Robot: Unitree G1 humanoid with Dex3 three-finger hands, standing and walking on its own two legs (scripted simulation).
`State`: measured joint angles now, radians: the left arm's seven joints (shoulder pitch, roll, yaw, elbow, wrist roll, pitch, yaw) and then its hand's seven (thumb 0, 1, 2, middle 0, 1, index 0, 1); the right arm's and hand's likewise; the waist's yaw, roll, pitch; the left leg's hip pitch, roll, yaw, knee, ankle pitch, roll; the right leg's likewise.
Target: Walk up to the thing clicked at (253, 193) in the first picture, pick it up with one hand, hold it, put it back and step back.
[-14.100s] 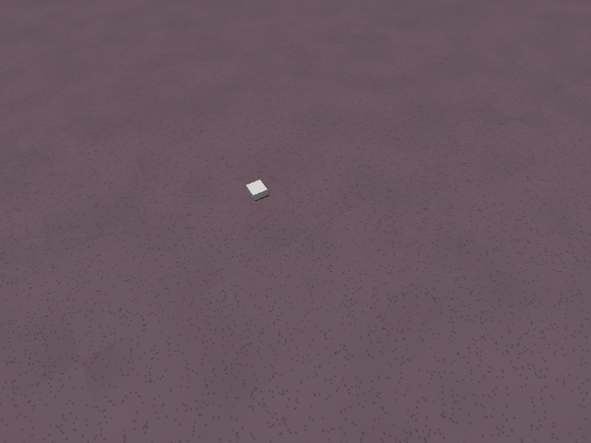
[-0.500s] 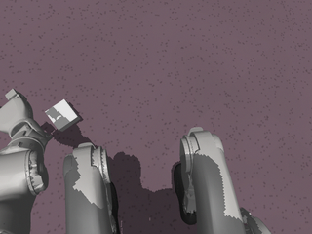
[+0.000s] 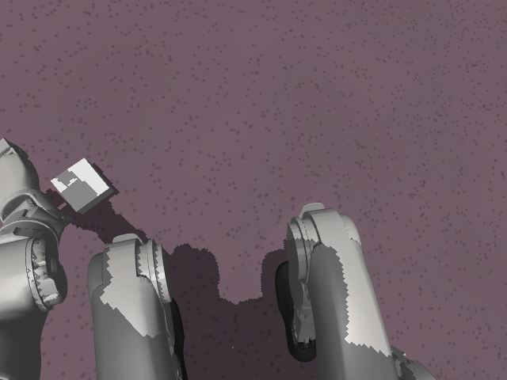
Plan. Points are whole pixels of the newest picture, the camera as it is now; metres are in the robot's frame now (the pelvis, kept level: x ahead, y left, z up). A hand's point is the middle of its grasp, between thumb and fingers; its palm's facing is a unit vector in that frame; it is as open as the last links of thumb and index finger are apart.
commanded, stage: rise first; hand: left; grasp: from above
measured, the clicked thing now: (83, 186) +0.44 +0.28 -0.31
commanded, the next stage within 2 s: approach in 0.08 s
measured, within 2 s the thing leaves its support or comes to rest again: neither
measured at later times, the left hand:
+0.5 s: hand (67, 173) +0.45 +0.28 -0.22, palm faces -0.30 -0.33 -0.89, open 13.9 cm
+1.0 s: hand (57, 192) +0.42 +0.30 -0.22, palm faces -0.35 -0.32 -0.88, open 14.2 cm
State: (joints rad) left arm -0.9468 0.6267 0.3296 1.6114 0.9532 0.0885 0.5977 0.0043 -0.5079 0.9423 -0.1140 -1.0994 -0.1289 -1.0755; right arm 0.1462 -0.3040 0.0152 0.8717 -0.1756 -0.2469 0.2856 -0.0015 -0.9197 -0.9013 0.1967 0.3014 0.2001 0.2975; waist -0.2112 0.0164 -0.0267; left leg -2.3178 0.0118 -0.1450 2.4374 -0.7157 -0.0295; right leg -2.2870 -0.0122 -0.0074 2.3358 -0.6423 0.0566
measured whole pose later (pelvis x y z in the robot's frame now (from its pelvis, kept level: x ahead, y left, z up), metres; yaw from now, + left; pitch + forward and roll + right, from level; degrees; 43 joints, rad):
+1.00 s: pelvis -0.01 +0.00 -0.01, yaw -3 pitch +31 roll -10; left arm -1.05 0.78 0.33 1.80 0.92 0.12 0.66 0.00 -0.57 0.97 -0.11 -1.07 -0.11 -1.07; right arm 0.16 -0.32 0.12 0.85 -0.22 -0.32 0.38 0.00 -0.92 -0.90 0.20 0.30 0.20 0.30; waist -0.32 -0.02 0.08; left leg -2.33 0.02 -0.20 2.49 -0.71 -0.03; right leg -2.28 0.01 -0.05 2.34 -0.61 0.07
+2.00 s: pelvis -0.01 +0.02 -0.02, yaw -7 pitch +25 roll -16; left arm -1.15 0.96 0.28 1.94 0.94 0.07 0.81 0.00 -0.51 0.92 -0.11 -1.09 -0.12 -1.07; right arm 0.11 -0.37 0.28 0.76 -0.26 -0.44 0.45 0.00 -0.93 -0.91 0.19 0.30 0.20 0.30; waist -0.42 -0.14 0.25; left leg -2.30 0.01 -0.28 2.57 -0.73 0.00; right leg -2.18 0.02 -0.12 2.33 -0.62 0.08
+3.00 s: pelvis -0.01 +0.02 -0.01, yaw -8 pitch +24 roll -17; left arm -1.16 1.00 0.24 1.89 0.88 0.10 0.79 0.00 -0.39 0.83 -0.19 -1.04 -0.22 -1.01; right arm 0.12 -0.40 0.33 0.71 -0.25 -0.44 0.43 0.00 -0.91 -0.90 0.19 0.30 0.20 0.30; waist -0.44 -0.17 0.30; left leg -2.27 0.01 -0.31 2.55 -0.73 -0.01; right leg -2.15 0.02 -0.15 2.29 -0.60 0.09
